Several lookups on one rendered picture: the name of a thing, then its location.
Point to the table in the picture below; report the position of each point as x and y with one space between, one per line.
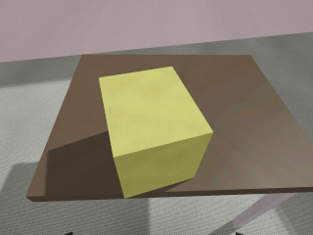
257 146

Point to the carton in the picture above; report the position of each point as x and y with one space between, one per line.
157 132

